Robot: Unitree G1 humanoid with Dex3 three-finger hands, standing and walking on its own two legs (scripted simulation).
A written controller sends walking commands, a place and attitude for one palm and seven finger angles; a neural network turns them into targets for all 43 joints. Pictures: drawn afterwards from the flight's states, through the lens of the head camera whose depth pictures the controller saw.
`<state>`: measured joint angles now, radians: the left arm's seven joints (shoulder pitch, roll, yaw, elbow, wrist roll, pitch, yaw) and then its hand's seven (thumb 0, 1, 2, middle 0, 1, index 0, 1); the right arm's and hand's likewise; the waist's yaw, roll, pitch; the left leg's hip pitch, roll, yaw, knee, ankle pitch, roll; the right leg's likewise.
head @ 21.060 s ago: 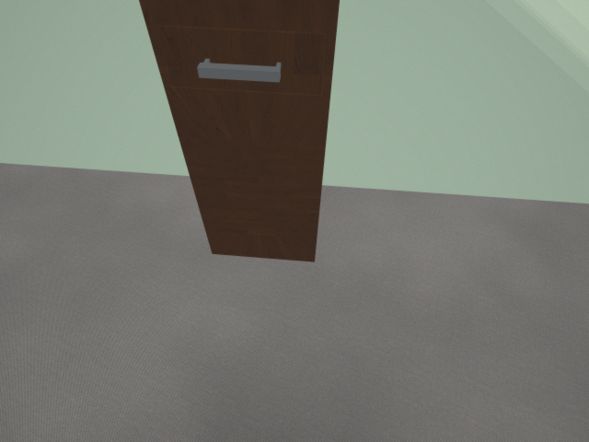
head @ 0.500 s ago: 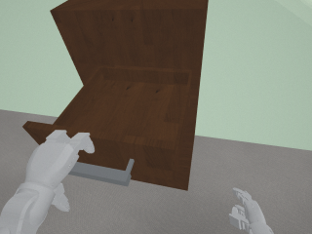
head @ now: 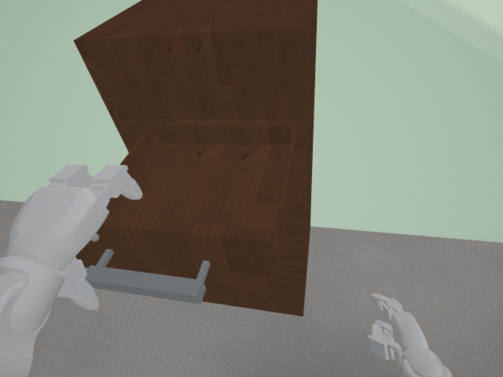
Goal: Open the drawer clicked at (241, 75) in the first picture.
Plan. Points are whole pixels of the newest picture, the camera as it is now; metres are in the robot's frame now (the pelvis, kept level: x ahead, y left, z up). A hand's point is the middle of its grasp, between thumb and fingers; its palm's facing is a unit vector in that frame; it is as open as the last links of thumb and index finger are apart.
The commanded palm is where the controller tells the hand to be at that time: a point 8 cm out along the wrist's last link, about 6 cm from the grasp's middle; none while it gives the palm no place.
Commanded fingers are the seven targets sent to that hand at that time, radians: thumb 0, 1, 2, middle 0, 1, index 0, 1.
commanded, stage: lift the hand off the handle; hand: left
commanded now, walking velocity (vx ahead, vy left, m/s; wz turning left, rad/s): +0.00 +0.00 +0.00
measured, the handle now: (149, 271) +0.24 +0.21 +0.07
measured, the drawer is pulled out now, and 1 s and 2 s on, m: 0.29 0.29 0.29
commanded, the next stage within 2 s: draw the hand back to the body in 0.18 s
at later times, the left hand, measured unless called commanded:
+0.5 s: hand (89, 225) +0.22 +0.22 +0.22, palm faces +0.18 +0.03 -0.98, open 13.8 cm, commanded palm +0.17 +0.24 +0.27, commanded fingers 0.00 -0.50 0.30 -0.30 -1.20 -0.30 -1.20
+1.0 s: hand (61, 213) +0.20 +0.23 +0.25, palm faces +0.44 -0.55 -0.71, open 13.7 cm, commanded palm +0.14 +0.25 +0.26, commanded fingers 0.00 -0.25 0.41 -0.28 -1.04 -0.28 -1.04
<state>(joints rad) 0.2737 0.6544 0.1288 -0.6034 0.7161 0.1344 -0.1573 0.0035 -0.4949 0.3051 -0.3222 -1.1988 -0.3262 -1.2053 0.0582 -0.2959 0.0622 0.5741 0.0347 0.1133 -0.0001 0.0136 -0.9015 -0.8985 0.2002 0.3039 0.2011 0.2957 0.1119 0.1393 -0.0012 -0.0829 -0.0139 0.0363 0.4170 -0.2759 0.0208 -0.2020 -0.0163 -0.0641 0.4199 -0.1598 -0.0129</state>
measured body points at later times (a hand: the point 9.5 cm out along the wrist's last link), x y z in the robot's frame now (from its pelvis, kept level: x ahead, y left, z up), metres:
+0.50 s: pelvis -0.01 -0.02 +0.00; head -0.01 -0.07 +0.44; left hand +0.20 +0.22 +0.27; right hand +0.22 -0.21 -0.10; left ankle -0.03 +0.10 -0.74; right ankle +0.05 -0.11 -0.74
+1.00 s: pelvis +0.00 -0.01 +0.00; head +0.00 -0.05 +0.45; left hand +0.17 +0.26 +0.29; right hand +0.23 -0.21 -0.09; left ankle -0.03 +0.10 -0.74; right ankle +0.05 -0.11 -0.74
